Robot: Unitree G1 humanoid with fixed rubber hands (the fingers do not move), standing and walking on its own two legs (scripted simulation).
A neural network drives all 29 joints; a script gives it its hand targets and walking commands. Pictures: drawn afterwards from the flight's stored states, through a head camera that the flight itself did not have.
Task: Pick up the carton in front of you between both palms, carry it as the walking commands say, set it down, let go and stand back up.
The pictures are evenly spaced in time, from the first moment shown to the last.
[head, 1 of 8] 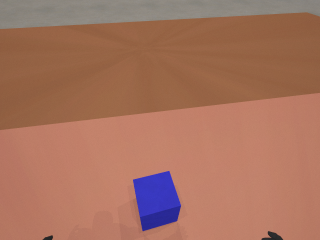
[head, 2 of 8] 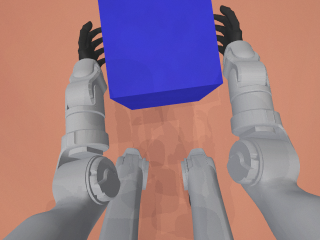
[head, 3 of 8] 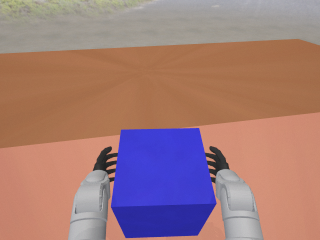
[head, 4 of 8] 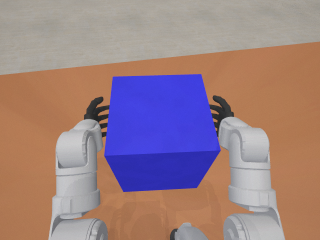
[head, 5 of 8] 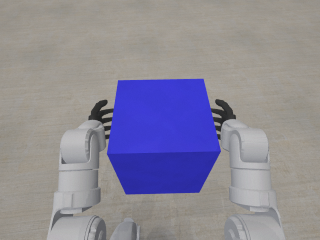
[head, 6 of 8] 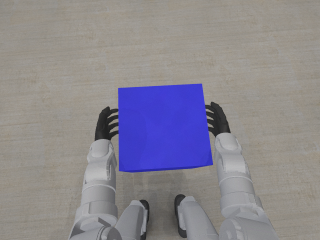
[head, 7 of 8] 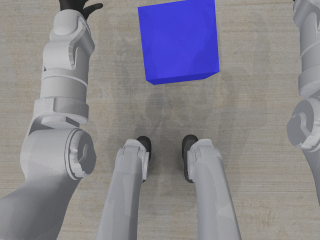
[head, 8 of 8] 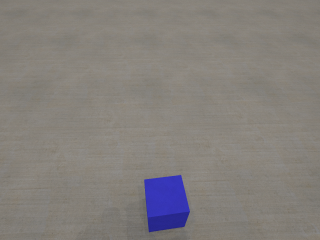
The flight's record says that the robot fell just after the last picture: no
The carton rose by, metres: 0.69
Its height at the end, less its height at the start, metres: -0.28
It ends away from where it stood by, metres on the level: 4.86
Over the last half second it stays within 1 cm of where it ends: yes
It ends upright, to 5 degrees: yes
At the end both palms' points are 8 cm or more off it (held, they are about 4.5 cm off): yes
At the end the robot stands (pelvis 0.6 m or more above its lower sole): yes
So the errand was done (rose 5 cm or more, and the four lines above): yes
